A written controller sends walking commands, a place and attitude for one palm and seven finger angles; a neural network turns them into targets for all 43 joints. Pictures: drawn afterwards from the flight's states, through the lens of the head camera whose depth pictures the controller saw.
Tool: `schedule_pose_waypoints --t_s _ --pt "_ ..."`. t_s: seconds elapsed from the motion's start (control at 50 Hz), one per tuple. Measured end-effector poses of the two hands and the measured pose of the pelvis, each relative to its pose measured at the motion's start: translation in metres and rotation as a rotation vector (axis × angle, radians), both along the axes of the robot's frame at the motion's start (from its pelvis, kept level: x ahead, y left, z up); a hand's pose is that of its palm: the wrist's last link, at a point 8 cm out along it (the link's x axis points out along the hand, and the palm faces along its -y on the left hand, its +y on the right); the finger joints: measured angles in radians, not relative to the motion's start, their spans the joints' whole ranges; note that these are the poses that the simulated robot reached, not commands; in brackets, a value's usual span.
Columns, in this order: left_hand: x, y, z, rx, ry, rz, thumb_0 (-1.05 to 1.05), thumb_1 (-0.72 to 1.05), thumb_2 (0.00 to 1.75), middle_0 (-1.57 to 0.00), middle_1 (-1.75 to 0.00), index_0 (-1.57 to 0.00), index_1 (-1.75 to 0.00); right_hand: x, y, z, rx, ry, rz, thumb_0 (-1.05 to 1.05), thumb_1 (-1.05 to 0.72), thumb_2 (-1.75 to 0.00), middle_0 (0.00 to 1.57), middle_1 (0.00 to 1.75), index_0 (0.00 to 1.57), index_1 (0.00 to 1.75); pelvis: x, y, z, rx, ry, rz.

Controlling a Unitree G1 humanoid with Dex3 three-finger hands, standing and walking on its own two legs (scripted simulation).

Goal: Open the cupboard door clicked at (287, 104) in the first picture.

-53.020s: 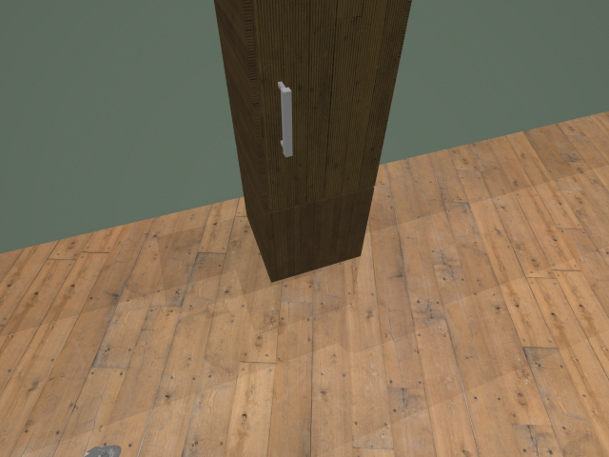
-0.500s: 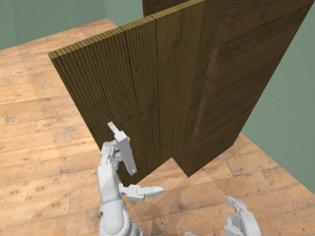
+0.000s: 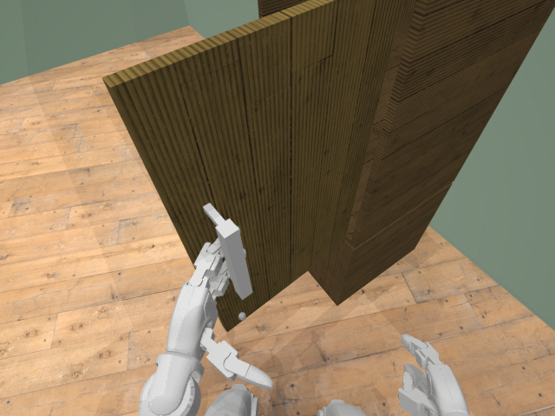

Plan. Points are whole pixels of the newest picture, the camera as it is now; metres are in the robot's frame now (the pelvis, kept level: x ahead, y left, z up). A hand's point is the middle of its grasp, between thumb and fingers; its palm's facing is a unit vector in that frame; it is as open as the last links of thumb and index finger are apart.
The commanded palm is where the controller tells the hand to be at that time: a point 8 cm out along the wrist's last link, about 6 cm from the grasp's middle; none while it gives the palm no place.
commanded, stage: slide the hand sideways off the handle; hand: left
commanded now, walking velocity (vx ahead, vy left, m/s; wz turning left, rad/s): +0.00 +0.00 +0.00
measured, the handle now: (229, 255) +0.33 +0.08 +0.06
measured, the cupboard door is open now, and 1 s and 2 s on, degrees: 94 94 94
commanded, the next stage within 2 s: draw the hand back to the body in 1.00 s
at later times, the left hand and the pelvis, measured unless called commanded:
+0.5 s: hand (208, 341) +0.21 +0.09 +0.06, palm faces -0.10 -0.99 +0.02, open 16.3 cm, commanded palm +0.18 +0.15 +0.06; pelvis +0.01 +0.02 -0.01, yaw -1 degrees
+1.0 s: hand (167, 369) +0.18 +0.14 +0.05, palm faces -0.09 -1.00 +0.00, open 16.3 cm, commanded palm +0.16 +0.19 +0.06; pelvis +0.00 +0.02 -0.02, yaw -1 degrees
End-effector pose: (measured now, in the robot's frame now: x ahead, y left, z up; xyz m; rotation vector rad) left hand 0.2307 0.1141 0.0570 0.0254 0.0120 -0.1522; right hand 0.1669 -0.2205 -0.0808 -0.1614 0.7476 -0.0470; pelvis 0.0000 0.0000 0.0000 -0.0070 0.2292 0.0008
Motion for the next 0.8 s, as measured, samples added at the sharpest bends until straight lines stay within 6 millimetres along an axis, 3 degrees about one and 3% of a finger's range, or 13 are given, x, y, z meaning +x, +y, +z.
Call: schedule_pose_waypoints --t_s 0.22,0.5,0.8 --pt "-0.008 0.0 -0.001 -0.052 -0.002 0.019 -0.01 -0.5 0.3 -0.13 -0.3 -0.14 -0.31 -0.011 0.003 0.003 -0.024 0.011 -0.035 0.01 -0.9 -0.9 0.19 0.3 0.2 0.3 0.003 0.013 -0.005 -0.003 0.02 -0.023" --pt "-0.035 0.037 0.002 -0.044 0.016 0.054 -0.01 -0.5 0.3 -0.15 -0.3 -0.16 -0.31 0.011 0.024 0.006 -0.006 -0.035 -0.005 0.01 -0.9 -0.9 0.2 0.3 0.2 0.3 0.01 0.021 -0.008 -0.018 0.033 -0.02" --pt "-0.057 0.067 0.0 -0.031 0.035 0.07 -0.01 -0.5 0.3 -0.15 -0.3 -0.15 -0.3 0.02 0.023 0.009 -0.032 -0.069 -0.017 0.01 -0.9 -0.9 0.2 0.3 0.2 0.3 0.006 0.022 -0.014 -0.031 0.036 -0.012"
